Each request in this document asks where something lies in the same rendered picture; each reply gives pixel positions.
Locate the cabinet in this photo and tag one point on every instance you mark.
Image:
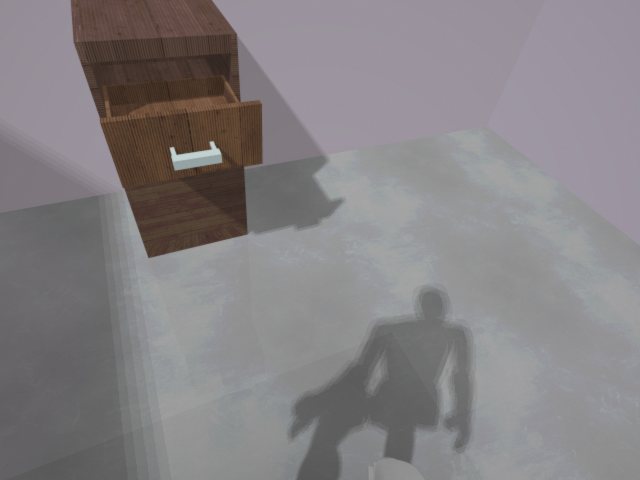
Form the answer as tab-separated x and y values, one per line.
131	41

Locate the drawer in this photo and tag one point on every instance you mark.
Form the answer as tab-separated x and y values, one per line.
145	119

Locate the handle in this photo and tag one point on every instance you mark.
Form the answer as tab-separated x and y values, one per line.
196	159

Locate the robot right thigh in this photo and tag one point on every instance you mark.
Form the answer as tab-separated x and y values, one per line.
392	469

